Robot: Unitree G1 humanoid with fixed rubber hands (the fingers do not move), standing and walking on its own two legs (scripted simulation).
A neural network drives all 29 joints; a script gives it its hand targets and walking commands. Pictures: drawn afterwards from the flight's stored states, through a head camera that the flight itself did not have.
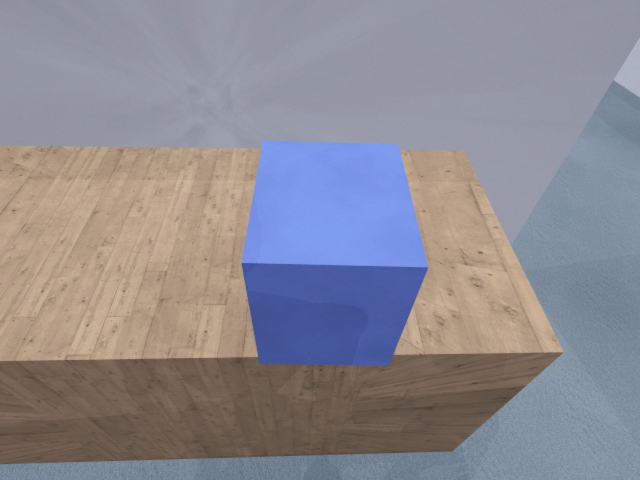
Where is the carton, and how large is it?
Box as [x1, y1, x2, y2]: [241, 140, 427, 365]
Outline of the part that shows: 263,140 241,262 259,363 388,365 427,269 427,263 398,145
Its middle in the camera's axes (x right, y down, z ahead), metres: +0.02 +0.02 +0.61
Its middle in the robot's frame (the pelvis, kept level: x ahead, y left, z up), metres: +0.45 -0.01 +0.01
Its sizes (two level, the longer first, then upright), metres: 0.245 0.212 0.260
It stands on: a pedestal, 0.64 m high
